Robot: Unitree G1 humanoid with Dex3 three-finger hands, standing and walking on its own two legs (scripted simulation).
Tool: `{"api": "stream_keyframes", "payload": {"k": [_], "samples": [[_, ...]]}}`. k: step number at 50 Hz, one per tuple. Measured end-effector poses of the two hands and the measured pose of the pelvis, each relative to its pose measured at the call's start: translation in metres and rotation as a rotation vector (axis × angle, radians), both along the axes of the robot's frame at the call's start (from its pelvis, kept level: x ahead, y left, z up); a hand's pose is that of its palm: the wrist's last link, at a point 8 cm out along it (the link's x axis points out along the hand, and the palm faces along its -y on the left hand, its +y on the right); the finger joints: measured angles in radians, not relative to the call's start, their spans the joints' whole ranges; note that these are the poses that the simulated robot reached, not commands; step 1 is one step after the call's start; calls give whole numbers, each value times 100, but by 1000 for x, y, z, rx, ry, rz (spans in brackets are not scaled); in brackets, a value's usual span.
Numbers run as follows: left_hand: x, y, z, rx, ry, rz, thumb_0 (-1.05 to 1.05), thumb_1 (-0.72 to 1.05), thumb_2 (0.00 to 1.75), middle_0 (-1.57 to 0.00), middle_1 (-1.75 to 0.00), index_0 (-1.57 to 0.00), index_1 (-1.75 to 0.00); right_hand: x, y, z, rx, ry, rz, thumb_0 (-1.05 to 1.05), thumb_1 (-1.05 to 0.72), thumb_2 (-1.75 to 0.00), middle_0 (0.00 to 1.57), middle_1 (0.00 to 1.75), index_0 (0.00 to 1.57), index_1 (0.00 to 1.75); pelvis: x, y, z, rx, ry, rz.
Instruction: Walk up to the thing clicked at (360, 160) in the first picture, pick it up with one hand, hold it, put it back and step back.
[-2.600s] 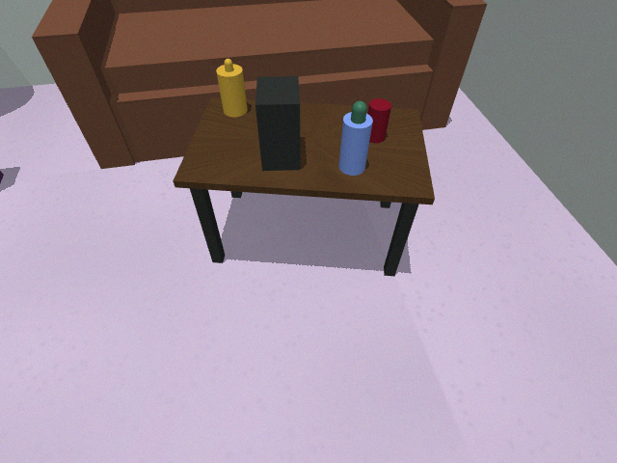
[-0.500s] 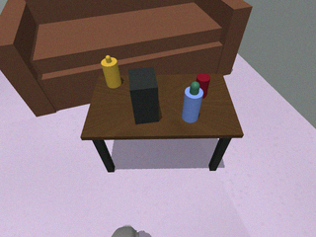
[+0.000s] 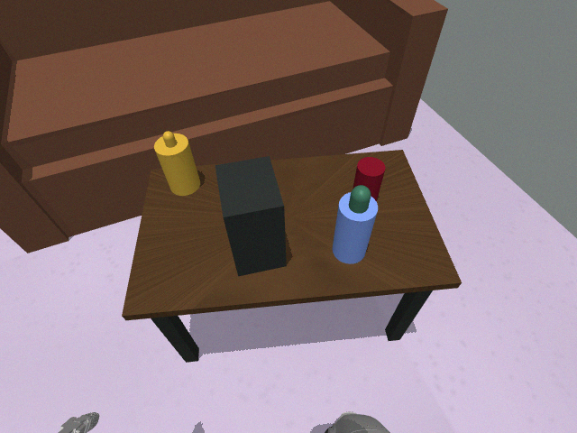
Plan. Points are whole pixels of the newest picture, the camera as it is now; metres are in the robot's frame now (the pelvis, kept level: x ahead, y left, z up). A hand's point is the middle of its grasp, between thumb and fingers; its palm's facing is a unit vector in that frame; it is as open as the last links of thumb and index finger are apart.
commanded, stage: walk up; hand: right
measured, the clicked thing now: (354, 222) +0.56 -0.16 -0.18
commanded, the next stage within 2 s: stand in 1.58 s
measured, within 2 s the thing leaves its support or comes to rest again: neither
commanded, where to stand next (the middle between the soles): +0.12 +0.01 m, yaw +1 degrees
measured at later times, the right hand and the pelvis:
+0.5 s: hand (456, 424) +0.15 -0.24 -0.13, palm faces -0.07 +0.92 -0.40, open 7.4 cm; pelvis +0.05 +0.02 +0.01, yaw +0 degrees
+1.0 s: hand (449, 399) +0.18 -0.23 -0.12, palm faces -0.05 +0.94 -0.34, open 7.4 cm; pelvis +0.07 +0.01 +0.03, yaw +1 degrees
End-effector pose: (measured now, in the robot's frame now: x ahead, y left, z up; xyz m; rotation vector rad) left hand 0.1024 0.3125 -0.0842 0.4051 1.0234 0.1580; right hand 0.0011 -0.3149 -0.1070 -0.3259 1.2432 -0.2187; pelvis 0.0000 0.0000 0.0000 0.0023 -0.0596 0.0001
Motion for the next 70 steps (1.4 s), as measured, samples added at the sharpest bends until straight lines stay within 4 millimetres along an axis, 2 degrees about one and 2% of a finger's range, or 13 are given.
{"api": "stream_keyframes", "payload": {"k": [5, 9, 13, 20, 28, 36, 43, 51, 62, 70], "samples": [[19, -9, 5, -15, -32, 9, 0, 91, 90, -20, -30, -21, -30, 49, 9, -5, 15, -44, 30, 1, -90, -90, 20, 30, 20, 30, 15, 3, 3, 5, -6, 2], [22, -2, 1, -18, -11, 14, 0, 91, 90, -20, -30, -21, -30, 79, 17, 0, 9, -85, 63, 1, -90, -90, 20, 30, 20, 30, 24, 10, 4, 4, 7, 0], [22, 13, -17, -35, 26, 59, 0, 91, 90, -20, -30, -21, -30, 93, 23, 2, -34, -95, 70, 1, -90, -90, 20, 30, 20, 30, 32, 21, -3, 17, 2, -1], [11, 21, -31, -67, 124, 121, 0, 91, 90, -20, -30, -21, -30, 116, 31, 13, -52, -75, 78, 1, -90, -90, 20, 30, 20, 30, 45, 26, 3, -10, 7, 2], [-2, 15, -25, -83, 205, 161, 0, 91, 90, -20, -30, -21, -30, 157, 40, 21, -21, -96, 104, 1, -90, -90, 20, 30, 20, 30, 55, 24, 16, -11, 11, 10], [6, 7, -12, -78, 211, 176, 0, 91, 90, -20, -30, -21, -30, 189, 46, 23, 22, -125, 112, 1, -90, -90, 20, 30, 20, 30, 61, 19, 26, -4, 15, 16], [23, 2, -5, -74, 184, 175, 0, 91, 90, -20, -30, -21, -30, 190, 44, 22, 35, -106, 95, 1, -90, -90, 20, 30, 20, 30, 65, 16, 30, -3, 17, 20], [36, -3, -3, -77, 170, 161, 0, 91, 90, -20, -30, -21, -30, 169, 34, 21, 24, -56, 54, 1, -90, -90, 20, 30, 20, 30, 67, 12, 32, -4, 17, 19], [44, -8, -6, -88, 176, 144, 0, 91, 90, -20, -30, -21, -30, 139, 25, 20, 4, 5, 11, 1, -90, -90, 20, 30, 20, 30, 69, 12, 32, -3, 20, 15], [45, -8, -7, -89, 182, 142, 0, 91, 90, -20, -30, -21, -30, 134, 28, 19, 9, 16, 8, 1, -90, -90, 20, 30, 20, 30, 69, 12, 32, -3, 22, 13]]}}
